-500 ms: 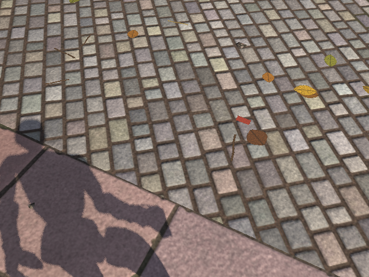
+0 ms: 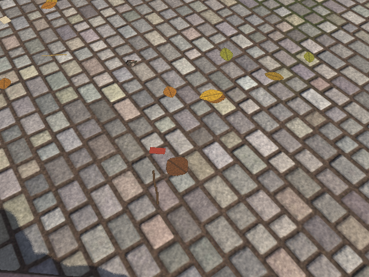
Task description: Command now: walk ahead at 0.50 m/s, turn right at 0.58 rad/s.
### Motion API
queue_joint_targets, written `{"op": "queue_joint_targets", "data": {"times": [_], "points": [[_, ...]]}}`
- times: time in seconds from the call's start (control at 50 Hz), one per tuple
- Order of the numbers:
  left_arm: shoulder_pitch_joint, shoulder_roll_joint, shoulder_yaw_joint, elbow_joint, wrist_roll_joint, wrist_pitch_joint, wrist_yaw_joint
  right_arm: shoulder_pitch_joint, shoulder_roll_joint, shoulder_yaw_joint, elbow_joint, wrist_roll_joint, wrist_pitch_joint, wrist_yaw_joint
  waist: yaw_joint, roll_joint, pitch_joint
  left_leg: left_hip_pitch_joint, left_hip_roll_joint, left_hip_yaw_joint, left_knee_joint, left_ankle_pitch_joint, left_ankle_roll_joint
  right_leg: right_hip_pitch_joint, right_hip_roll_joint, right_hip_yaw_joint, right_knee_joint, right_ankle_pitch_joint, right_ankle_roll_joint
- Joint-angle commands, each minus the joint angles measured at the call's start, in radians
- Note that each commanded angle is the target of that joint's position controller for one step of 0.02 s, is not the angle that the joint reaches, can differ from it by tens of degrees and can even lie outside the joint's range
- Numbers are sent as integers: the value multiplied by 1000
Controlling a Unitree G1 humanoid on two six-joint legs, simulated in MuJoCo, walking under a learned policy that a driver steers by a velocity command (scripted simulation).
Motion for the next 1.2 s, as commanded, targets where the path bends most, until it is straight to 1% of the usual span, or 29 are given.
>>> {"op": "queue_joint_targets", "data": {"times": [0.02,0.04,0.06,0.12,0.24,0.36,0.42,0.44,0.46,0.48,0.5,0.52,0.54,0.56,0.6,0.62,0.66,0.74,0.88,0.92,0.96,0.98,1.0,1.02,1.04,1.06,1.08,1.12,1.2], "points": [[116,123,35,0,-26,-9,23,-47,-117,-23,-104,-18,-21,2,21,45,-61,-355,53,-109,4,86,9,320,-267,407,-336,245,-137],[107,123,30,-9,-27,-20,25,7,-103,-19,-100,-31,-1,4,-4,-18,-87,-292,54,-111,-27,92,-6,276,-268,382,-342,323,-154],[120,108,25,-4,-30,-33,21,13,-103,-18,-94,-37,15,6,-11,-11,-89,-277,57,-106,-45,88,-16,264,-254,361,-344,393,-154],[185,127,24,18,-26,-54,19,-52,-90,-16,-111,-35,34,19,5,-14,-63,-313,54,-77,-156,177,-35,240,-219,310,-389,392,-132],[314,122,11,62,-25,-59,22,-243,-93,-11,-168,-23,35,28,78,-54,-31,-432,33,-63,-384,376,-19,382,-213,286,-403,462,-49],[389,118,-5,105,-7,-60,39,-395,-84,7,-226,-16,20,36,118,-66,16,-425,-29,-21,-577,381,30,506,-249,278,-377,578,-52],[340,144,-4,110,-1,-65,49,-299,-104,1,-208,-11,8,27,48,-85,-11,-238,-89,-6,-657,283,87,508,-264,250,-283,862,-30],[327,155,-2,113,3,-67,49,-202,-124,-9,-177,-9,5,17,7,-94,-62,-122,-124,1,-666,239,106,508,-259,241,-180,995,-19],[310,160,-2,114,3,-66,45,-51,-144,-20,-129,-10,-3,5,-64,-74,-141,52,-136,1,-726,263,129,479,-232,217,-6,1002,-6],[299,143,-9,99,-6,-71,41,119,-185,-34,-89,-28,-11,-10,-135,-26,-245,315,-12,-125,-747,239,171,311,-196,196,235,761,4],[411,51,-26,80,-46,-73,31,209,-304,-66,-80,-52,-11,-12,-96,194,-377,594,282,-604,-791,160,315,-25,-9,120,650,157,57],[400,114,-12,91,-16,-72,32,137,-248,-55,-70,-17,1,5,-60,152,-345,536,325,-817,-920,171,340,-163,32,197,769,-284,39],[324,121,-7,75,-3,-68,31,20,-189,-41,-88,2,3,10,-13,73,-170,370,295,-660,-938,84,320,-210,-44,211,772,-209,34],[265,108,-13,62,1,-70,23,-43,-124,-24,-95,1,-1,16,-1,4,-85,242,249,-541,-980,107,296,-204,-85,197,714,-150,35],[233,78,-18,47,18,-53,9,-55,-76,-3,-64,0,-11,15,45,26,-18,100,136,-385,-1036,220,230,-143,-144,163,603,-100,48],[259,59,-23,51,22,-44,1,-40,-90,-5,-51,2,-18,15,60,72,-36,84,132,-361,-1042,295,243,-115,-148,146,574,-93,64],[225,46,-29,37,25,-38,-3,11,-110,-12,-22,9,-31,17,62,54,-32,73,111,-320,-1055,399,262,-137,-164,120,513,-70,97],[29,39,-40,-37,16,-36,-6,68,-138,-22,-1,13,-27,12,26,44,5,77,62,-272,-1085,415,252,-208,-177,81,263,70,160],[-169,48,-49,-119,-4,-47,2,155,-161,-35,6,0,-12,5,-41,74,-34,194,65,-316,-958,572,211,-151,-122,84,23,153,171],[-131,73,-41,-121,-6,-57,6,123,-179,-44,-11,-5,-7,-3,-10,85,-47,199,80,-356,-904,584,189,-65,-112,103,-36,86,154],[40,110,-23,-74,-1,-76,19,81,-188,-49,-27,-2,-9,-2,73,51,-114,149,40,-350,-732,617,156,177,-89,99,-142,53,120],[178,173,-4,-51,22,-91,34,74,-151,-41,-47,9,-15,4,127,-42,-218,51,-34,-293,-502,513,131,383,-217,220,-184,-23,77],[271,264,18,-61,45,-86,47,118,-55,-20,-91,40,-17,6,134,-216,-348,-209,-158,-167,-213,96,91,639,-482,550,-242,-177,11],[239,267,25,-52,28,-65,43,171,-98,-28,-98,25,-5,1,84,-294,-365,-352,-168,-142,-64,-153,99,611,-557,799,-318,-236,-61],[165,158,2,-74,19,-58,37,144,-137,-37,-70,5,11,-2,59,-129,-229,-382,-93,-173,-2,-77,107,495,-508,676,-319,-309,-49],[112,95,-13,-80,10,-61,33,91,-121,-35,-72,-1,13,10,53,-64,-131,-371,-62,-169,-24,3,97,379,-450,526,-345,-227,-30],[90,74,-19,-78,11,-65,32,71,-103,-34,-77,-5,19,19,36,-81,-95,-345,-37,-160,-56,47,87,315,-407,416,-373,-121,-4],[112,70,-21,-55,2,-81,36,59,-92,-34,-84,-24,42,35,18,-114,-69,-322,-17,-144,-68,94,65,262,-358,276,-398,39,13],[163,89,-8,-27,-9,-103,30,-46,-88,-31,-132,-24,61,53,16,-91,-65,-411,2,-131,-88,195,38,296,-364,148,-426,209,-13]]}}
Next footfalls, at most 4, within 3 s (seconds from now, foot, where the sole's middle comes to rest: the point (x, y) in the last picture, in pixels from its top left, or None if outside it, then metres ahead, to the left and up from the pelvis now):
0.48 left None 0.45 0.08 -0.76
0.98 right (225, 208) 0.70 -0.13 -0.76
1.50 left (155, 166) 0.90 0.15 -0.76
2.08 right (158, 105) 1.25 0.14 -0.76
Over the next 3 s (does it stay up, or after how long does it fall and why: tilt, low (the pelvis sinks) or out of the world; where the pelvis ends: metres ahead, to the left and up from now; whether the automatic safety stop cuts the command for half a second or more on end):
stays up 1.56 0.26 0.02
